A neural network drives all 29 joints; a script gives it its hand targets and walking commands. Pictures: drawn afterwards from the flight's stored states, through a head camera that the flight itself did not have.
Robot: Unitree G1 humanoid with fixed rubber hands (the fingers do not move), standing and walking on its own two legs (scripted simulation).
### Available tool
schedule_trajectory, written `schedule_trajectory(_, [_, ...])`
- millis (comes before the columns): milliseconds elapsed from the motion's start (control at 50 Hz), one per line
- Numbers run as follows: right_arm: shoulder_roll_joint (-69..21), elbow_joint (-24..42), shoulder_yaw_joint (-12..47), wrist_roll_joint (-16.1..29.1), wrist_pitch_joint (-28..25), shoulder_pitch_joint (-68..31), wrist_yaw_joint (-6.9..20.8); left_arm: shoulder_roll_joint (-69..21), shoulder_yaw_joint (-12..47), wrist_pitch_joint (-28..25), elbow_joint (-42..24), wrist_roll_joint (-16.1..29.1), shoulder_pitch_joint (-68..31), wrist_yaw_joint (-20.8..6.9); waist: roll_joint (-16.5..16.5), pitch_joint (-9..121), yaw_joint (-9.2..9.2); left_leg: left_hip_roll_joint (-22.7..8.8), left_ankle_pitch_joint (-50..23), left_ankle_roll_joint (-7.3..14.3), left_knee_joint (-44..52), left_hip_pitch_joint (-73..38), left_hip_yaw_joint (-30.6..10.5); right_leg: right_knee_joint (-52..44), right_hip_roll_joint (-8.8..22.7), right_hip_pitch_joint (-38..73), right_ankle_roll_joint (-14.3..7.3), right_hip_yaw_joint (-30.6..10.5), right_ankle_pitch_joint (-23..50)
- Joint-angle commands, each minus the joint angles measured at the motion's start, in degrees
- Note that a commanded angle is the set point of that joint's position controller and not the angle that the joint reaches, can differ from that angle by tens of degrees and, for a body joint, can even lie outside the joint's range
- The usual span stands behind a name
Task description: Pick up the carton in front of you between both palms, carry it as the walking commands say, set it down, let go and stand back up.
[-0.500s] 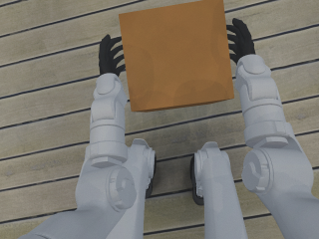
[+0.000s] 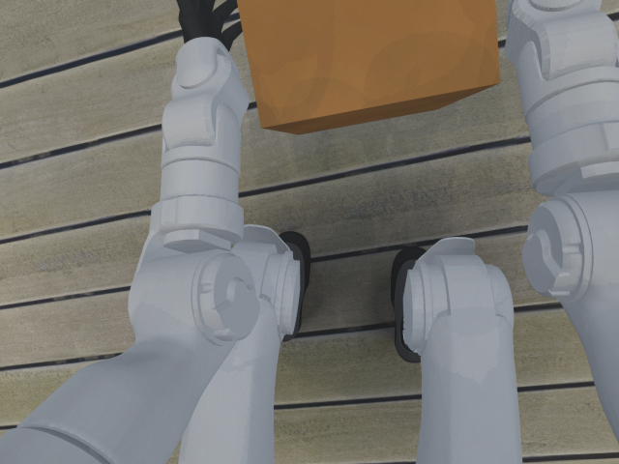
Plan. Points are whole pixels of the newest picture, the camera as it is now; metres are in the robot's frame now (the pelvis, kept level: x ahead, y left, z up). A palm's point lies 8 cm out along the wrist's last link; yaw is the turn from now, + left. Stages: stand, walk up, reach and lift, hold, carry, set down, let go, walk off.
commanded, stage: set down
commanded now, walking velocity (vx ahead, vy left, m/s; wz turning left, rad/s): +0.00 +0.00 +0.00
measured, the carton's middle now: (357, 27) +0.54 -0.01 -0.24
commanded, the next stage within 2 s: none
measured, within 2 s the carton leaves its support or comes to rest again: rests again in 0.76 s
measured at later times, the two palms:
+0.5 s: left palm (210, 41) +0.52 +0.14 -0.17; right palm out of the picture +0.55 -0.15 -0.19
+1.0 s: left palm (200, 43) +0.52 +0.16 -0.19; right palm out of the picture +0.55 -0.14 -0.20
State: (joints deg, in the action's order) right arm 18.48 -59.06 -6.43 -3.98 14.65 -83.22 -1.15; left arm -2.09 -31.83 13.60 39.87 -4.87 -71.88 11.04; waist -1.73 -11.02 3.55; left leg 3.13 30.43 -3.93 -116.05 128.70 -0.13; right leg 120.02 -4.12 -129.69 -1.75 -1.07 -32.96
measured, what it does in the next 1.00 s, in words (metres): stands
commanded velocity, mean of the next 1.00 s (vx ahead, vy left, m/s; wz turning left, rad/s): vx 0.00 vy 0.00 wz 0.00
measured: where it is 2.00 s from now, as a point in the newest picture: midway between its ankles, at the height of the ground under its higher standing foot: (347, 313)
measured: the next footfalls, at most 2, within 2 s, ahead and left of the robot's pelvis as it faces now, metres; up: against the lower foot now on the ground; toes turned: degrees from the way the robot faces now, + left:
none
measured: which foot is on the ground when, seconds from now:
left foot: down 0.00-1.00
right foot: down 0.00-1.00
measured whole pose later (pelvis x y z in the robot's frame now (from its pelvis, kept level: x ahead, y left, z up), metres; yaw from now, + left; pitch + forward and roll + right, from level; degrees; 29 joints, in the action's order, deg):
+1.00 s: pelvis +0.00 +0.00 -0.03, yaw +1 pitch +37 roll +4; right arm 17.4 -64.6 -10.9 -9.9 11.7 -87.5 4.9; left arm 7.5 -33.4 9.3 56.6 -4.4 -78.7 4.6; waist -4.8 -18.7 2.0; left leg 6.2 31.6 -4.8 -123.7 129.2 -0.1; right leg 128.5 -2.4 -129.2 -2.1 -1.1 -35.8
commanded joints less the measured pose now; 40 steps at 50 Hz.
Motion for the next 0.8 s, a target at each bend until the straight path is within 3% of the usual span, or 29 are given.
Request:
schedule_trajectory(0, [-50.9,9.3,17.6,7.6,-4.2,-31.5,11.5,-44.4,27.8,-1.7,0.0,7.0,-34.2,-13.7,10.9,72.0,0.49,5.3,-20.3,0.6,2.1,-32.8,6.1,-9.9,-2.6,42.4,2.0,0.4,23.0])
schedule_trajectory(100, [-52.7,9.2,18.3,7.3,-4.3,-29.0,11.1,-45.8,26.2,-1.3,2.9,7.8,-32.0,-15.4,14.4,70.8,-0.17,5.3,-20.3,0.6,0.4,-24.9,6.6,-8.1,-2.1,48.1,2.0,-0.5,30.5])
schedule_trajectory(180, [-53.6,8.3,17.3,6.8,-4.6,-26.8,11.0,-45.3,25.4,-1.7,3.5,7.6,-31.9,-16.5,13.8,66.8,-0.13,5.3,-19.3,0.6,-0.4,-20.3,6.6,-7.5,-1.9,46.7,1.8,-1.5,32.4])
schedule_trajectory(360, [-48.5,5.1,15.2,7.0,-6.2,-29.5,10.9,-41.7,22.0,-3.0,6.9,6.1,-32.3,-16.0,11.0,56.9,0.36,5.2,-16.6,0.7,-1.0,-20.9,5.8,-7.3,-2.0,36.1,1.0,-1.4,22.0])
schedule_trajectory(580, [-42.7,0.4,11.0,4.8,-6.5,-29.0,12.5,-40.7,18.9,-3.0,12.0,5.7,-32.7,-16.3,6.1,49.1,-2.51,5.6,-14.1,0.8,-1.8,-21.6,5.1,-6.2,-1.2,28.7,-0.4,-0.8,15.8])
schedule_trajectory(780, [-39.5,-2.8,6.5,-0.3,-4.8,-23.8,13.7,-36.7,15.1,-2.3,16.1,3.7,-30.2,-17.1,5.4,40.5,-4.14,5.8,-11.3,1.1,-2.1,-18.5,4.0,-5.7,-0.5,24.2,-0.9,-1.4,13.8])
